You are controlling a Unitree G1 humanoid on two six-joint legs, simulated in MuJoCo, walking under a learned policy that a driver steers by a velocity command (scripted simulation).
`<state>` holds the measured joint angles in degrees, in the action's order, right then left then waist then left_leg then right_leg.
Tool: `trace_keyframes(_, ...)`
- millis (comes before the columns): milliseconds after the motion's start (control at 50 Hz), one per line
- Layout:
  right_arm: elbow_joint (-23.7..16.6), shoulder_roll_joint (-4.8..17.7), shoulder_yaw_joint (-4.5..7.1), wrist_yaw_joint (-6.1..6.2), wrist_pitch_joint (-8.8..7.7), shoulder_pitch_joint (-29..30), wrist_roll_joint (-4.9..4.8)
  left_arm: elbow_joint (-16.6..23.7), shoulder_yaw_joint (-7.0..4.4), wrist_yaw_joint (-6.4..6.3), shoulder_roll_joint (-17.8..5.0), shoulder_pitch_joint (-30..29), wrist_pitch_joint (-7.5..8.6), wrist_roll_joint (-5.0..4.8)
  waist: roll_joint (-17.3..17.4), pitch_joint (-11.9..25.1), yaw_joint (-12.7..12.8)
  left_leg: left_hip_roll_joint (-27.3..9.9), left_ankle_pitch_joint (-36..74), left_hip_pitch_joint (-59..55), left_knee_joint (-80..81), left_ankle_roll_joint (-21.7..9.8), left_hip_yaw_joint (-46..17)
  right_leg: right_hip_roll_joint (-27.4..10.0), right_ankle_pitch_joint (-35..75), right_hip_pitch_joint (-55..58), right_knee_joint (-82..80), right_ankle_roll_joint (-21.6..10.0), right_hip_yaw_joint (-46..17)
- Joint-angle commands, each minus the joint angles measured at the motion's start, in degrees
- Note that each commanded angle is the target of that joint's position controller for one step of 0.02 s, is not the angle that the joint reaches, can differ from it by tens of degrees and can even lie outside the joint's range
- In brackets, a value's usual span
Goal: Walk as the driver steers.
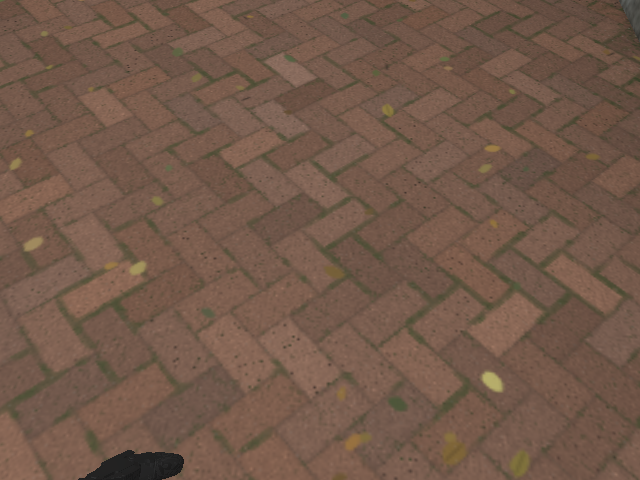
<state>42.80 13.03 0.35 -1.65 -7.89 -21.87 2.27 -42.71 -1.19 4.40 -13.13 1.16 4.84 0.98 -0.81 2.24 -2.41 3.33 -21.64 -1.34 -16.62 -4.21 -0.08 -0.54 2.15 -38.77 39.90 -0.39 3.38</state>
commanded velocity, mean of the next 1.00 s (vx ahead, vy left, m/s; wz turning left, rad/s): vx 0.02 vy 0.00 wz -0.50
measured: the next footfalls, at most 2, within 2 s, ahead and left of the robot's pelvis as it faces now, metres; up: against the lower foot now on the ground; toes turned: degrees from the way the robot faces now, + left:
right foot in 0.04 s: +0.18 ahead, -0.10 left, +0.00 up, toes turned -4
left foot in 0.44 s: +0.22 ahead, +0.13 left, +0.00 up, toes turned -19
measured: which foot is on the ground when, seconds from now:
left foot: down 0.00-0.06, up 0.08-0.42, down 0.44-0.82, up 0.84-1.00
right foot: up 0.00-0.02, down 0.04-0.44, up 0.46-0.80, down 0.82-1.00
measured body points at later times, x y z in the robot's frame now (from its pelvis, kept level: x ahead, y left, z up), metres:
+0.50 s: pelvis +0.10 +0.03 -0.01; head +0.13 +0.04 +0.44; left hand +0.31 +0.27 -0.12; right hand +0.18 -0.25 -0.10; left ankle +0.18 +0.14 -0.74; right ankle +0.13 -0.09 -0.71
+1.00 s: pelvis +0.07 +0.01 +0.01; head +0.07 -0.04 +0.45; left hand +0.36 +0.13 -0.06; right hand +0.05 -0.31 -0.11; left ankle +0.16 +0.15 -0.64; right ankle +0.03 -0.07 -0.73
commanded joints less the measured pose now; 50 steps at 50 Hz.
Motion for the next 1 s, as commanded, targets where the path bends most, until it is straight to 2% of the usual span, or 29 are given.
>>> trace_keyframes(20, -3.2, 15.4, 4.12, 0.74, 0.15, 0.1, -0.88, 1.6, -2.95, -1.76, -8.3, 0.6, 2.30, -1.51, 6.5, 0.5, 2.6, -11.8, 73.9, 1.9, -10.2, 6.5, 0.2, 5.9, 2.5, 12.9, -7.8, -1.8, 4.3)
trace_keyframes(40, -3.4, 16.4, 4.20, 0.55, 0.71, 2.4, -0.83, -1.0, -3.47, -2.79, -9.2, 7.7, 3.12, -2.40, 5.7, 1.6, 5.8, -9.8, 76.7, 3.5, -16.2, 9.1, 1.4, 6.9, 10.8, 21.6, -14.9, -3.9, 4.2)
trace_keyframes(60, -3.6, 12.1, 2.71, -0.58, 1.89, 3.5, -0.41, -3.8, -3.29, -4.33, -8.4, 18.3, 3.26, -2.09, 1.9, 12.1, 8.8, -8.6, 65.1, 11.2, -28.6, 11.1, 0.1, 1.7, 19.2, 42.3, -13.6, -9.2, -1.6)
trace_keyframes(80, -3.6, 1.6, -0.27, -0.74, 2.49, -5.1, 3.36, -5.3, -3.96, -4.79, -11.1, 25.0, 2.88, 0.27, -15.5, 25.6, 5.2, -0.6, 0.6, 30.9, -56.7, 17.3, -1.6, -14.1, 53.1, 69.5, -4.5, -27.9, -20.6)
trace_keyframes(100, -5.8, 3.4, 0.26, -0.77, 2.58, 0.1, 1.25, -6.4, -4.18, -4.29, -10.5, 33.0, 2.55, 2.24, -6.9, 31.3, 10.6, 1.8, -18.3, 38.7, -70.2, 18.8, -9.7, -22.3, 45.7, 71.6, -11.6, -30.5, -36.0)
trace_keyframes(120, -10.0, 7.1, 1.78, -0.39, 3.11, 12.6, -0.44, -4.8, -5.61, -4.94, -13.5, 25.6, 2.88, 2.60, 1.4, 14.1, 10.8, -0.4, -15.4, 46.4, -75.4, 16.1, -11.5, -19.6, 29.2, 57.1, -16.1, -23.4, -31.9)
trace_keyframes(140, -8.9, 11.4, 3.27, 0.95, 3.43, 11.0, 0.62, -1.4, -4.80, -4.36, -10.9, 13.8, 2.65, 1.08, 1.8, 7.7, 5.2, -2.4, -10.6, 43.6, -71.8, 12.3, -10.5, -15.5, 17.7, 42.4, -19.8, -20.6, -26.4)
trace_keyframes(160, -6.9, 12.6, 4.00, 1.36, 3.77, 5.9, 3.17, 1.8, -3.07, -3.70, -6.8, 5.3, 2.20, 0.33, 3.5, 4.8, 0.7, -4.9, -8.6, 37.0, -62.9, 8.7, -9.3, -13.1, 14.0, 29.7, -24.6, -20.7, -22.7)
trace_keyframes(180, -10.2, 9.9, 3.20, 3.10, 4.90, 10.6, -3.34, 4.9, -4.29, -4.84, -10.6, 2.8, 0.42, -3.13, 2.4, -0.9, 0.4, -5.0, -4.6, 37.6, -58.6, 8.7, -6.4, -12.9, 6.9, 23.7, -24.9, -18.2, -25.7)
trace_keyframes(240, -9.6, 4.8, 1.59, 4.65, 6.28, 7.7, -1.86, 4.8, -5.19, -6.21, -12.8, 7.0, -1.99, -1.78, 0.6, 1.2, 0.0, -4.4, -3.2, 29.8, -45.6, 8.4, -4.7, -9.0, 6.6, 15.1, -25.8, -17.1, -20.9)
trace_keyframes(300, -9.5, 5.5, 1.67, 5.33, 6.31, 9.2, -1.60, 5.3, -6.16, -6.63, -13.9, 7.9, -3.71, -1.80, -2.1, 4.9, 0.4, -3.2, 2.2, 24.7, -36.8, 9.3, -3.7, -6.2, 2.0, 13.7, -24.0, -14.5, -18.4)
trace_keyframes(380, -9.2, 7.2, 2.71, 5.65, 6.44, 10.1, -2.90, 6.3, -5.89, -7.11, -10.5, 8.0, -6.53, -3.19, -8.5, 5.6, 1.3, -1.8, 6.4, 21.3, -25.8, 10.0, -3.2, -4.4, -11.2, 15.8, -20.7, -11.2, -21.6)
trace_keyframes(420, -7.2, 5.1, 2.82, 4.63, 5.64, 6.0, -3.36, 7.5, -5.49, -7.07, -9.3, 7.6, -7.07, -4.46, -10.5, 7.7, -0.6, -1.2, 13.3, 13.9, -13.4, 7.8, -2.6, -3.9, -7.6, 17.7, -14.3, -8.4, -22.6)
trace_keyframes(440, -6.8, 6.6, 3.55, 4.16, 5.57, 5.5, -2.04, 7.4, -4.88, -6.94, -6.7, 9.9, -6.96, -3.89, -5.4, 7.8, -0.3, -5.8, 13.3, 8.4, -8.8, 5.6, -6.3, -0.7, -13.5, 13.9, -8.4, -5.7, -20.2)
trace_keyframes(460, -8.3, 10.7, 4.66, 4.51, 6.28, 7.5, -1.46, 7.6, -3.72, -6.42, -1.9, 14.3, -7.34, -1.97, 8.4, 6.0, 2.6, -21.8, 19.9, 4.5, -5.1, -0.1, -20.9, 7.2, -34.9, 4.9, 8.9, -1.7, -10.6)
trace_keyframes(480, -9.9, 13.2, 5.43, 4.47, 6.47, 11.6, 1.64, 9.6, -4.57, -6.08, -4.7, 14.2, -6.38, -1.82, 18.7, 4.7, 4.9, -29.9, 22.2, 10.5, -0.2, -9.3, -34.3, 7.8, -39.9, -3.5, 19.8, 0.1, -10.9)
trace_keyframes(500, -11.3, 10.9, 5.27, 4.99, 6.21, 14.0, 2.17, 8.7, -5.43, -6.00, -8.8, 13.0, -5.93, -2.03, 14.3, 4.3, 3.9, -27.6, 14.1, 12.7, 1.0, -10.8, -32.1, 4.6, -35.4, -2.5, 29.7, 1.0, -12.2)
trace_keyframes(520, -11.4, 7.6, 4.28, 4.96, 5.99, 17.0, 1.00, 7.3, -6.18, -6.23, -11.3, 12.9, -6.25, -2.85, 10.6, 2.2, 4.8, -22.6, 10.2, 15.3, -0.2, -7.7, -23.5, 3.5, -30.3, -1.9, 33.0, 1.4, -11.8)
trace_keyframes(560, -11.0, 6.2, 3.72, 5.81, 6.54, 19.5, -1.70, 6.0, -6.30, -7.21, -10.3, 13.7, -7.75, -1.93, 9.5, -1.4, 4.9, -16.6, 13.5, 19.7, -0.6, -4.8, -11.9, 2.6, -24.6, 0.3, 38.2, 3.9, -8.3)
trace_keyframes(580, -10.6, 6.8, 4.17, 6.55, 6.67, 17.8, -1.73, 6.8, -5.89, -7.24, -8.8, 12.4, -8.09, -1.81, 8.9, -2.2, 3.5, -15.8, 15.2, 18.8, -0.6, -4.4, -8.9, 2.0, -23.4, 0.6, 37.5, 4.9, -6.5)
trace_keyframes(700, -7.7, 9.8, 5.74, 7.53, 7.87, 12.9, -1.98, 12.5, -2.75, -3.83, -3.8, 3.8, -7.92, -2.42, 10.9, 2.0, 0.2, -18.1, 21.0, 11.1, -2.6, -7.6, -4.3, -2.8, -26.4, 8.6, 14.2, 3.6, -2.9)
trace_keyframes(800, -7.7, 10.9, 6.14, 5.77, 7.99, 13.9, -3.96, 10.1, -4.64, -2.26, -6.2, 11.0, -8.29, -2.71, 8.5, 4.4, 3.9, -18.5, 26.8, 12.4, -10.4, -4.8, -1.1, 0.5, -17.4, 22.6, -7.9, -1.6, 1.5)
trace_keyframes(820, -6.5, 8.8, 5.81, 5.61, 8.30, 11.2, -4.06, 9.5, -5.14, -2.59, -7.4, 11.8, -8.13, -2.14, 3.1, 2.9, 3.7, -15.1, 21.1, 17.2, -17.8, -0.8, 3.4, 0.9, -11.3, 28.1, -16.0, -3.3, -2.1)
trace_keyframes(840, -8.6, 5.9, 5.04, 5.35, 8.17, 10.1, -1.33, 10.7, -6.90, -3.50, -15.4, 13.1, -7.59, -1.67, -15.0, 2.9, 1.6, -8.1, -3.4, 35.7, -35.6, 5.9, 10.1, -14.3, 13.4, 39.1, -16.0, -8.5, -24.5)
trace_keyframes(860, -11.4, 6.2, 4.88, 5.89, 7.62, 15.3, -0.68, 11.7, -7.06, -3.29, -17.3, 12.6, -6.57, -0.43, -18.8, 6.2, 5.2, -2.6, -16.8, 44.1, -45.6, 7.4, 2.3, -23.3, 17.5, 36.0, -18.6, -20.3, -35.9)
trace_keyframes(880, -11.6, 8.1, 5.37, 6.33, 7.78, 20.1, -1.74, 12.7, -6.02, -3.39, -14.0, 10.6, -5.68, 1.19, -9.2, 4.9, 6.2, -4.1, -13.9, 44.5, -52.6, 7.1, -2.7, -21.6, 10.9, 33.6, -19.4, -20.3, -34.1)
trace_keyframes(920, -9.1, 6.5, 5.00, 6.72, 8.77, 18.0, -1.89, 13.3, -4.47, -4.65, -9.6, 5.0, -5.25, -0.02, -4.7, 4.1, 3.3, -5.8, -4.6, 45.6, -53.0, 7.1, -3.9, -16.1, 4.9, 32.2, -18.0, -13.6, -25.1)
trace_keyframes(940, -8.6, 7.1, 5.28, 6.52, 9.40, 15.5, -1.77, 12.9, -3.46, -4.67, -7.1, 3.2, -5.24, -0.90, -6.5, 5.0, 1.8, -6.6, -0.6, 42.5, -51.7, 7.2, -4.4, -14.4, 5.2, 30.3, -17.8, -12.1, -21.5)
trace_keyframes(1000, -5.4, 4.8, 4.53, 5.70, 10.08, 10.9, -2.76, 10.9, -0.84, -4.57, -1.4, 2.8, -4.29, 0.35, -6.6, 7.0, 0.6, -6.4, 6.3, 33.4, -48.9, 7.8, -5.0, -11.6, 5.7, 26.6, -18.4, -10.5, -14.8)
Velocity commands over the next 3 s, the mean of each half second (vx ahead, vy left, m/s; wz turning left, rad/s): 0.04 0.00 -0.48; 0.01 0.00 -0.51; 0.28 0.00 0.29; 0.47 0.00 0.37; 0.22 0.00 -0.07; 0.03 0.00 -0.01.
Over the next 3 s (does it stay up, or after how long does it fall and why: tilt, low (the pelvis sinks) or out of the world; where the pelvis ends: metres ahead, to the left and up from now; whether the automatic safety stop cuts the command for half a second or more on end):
stays up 0.70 -0.05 0.00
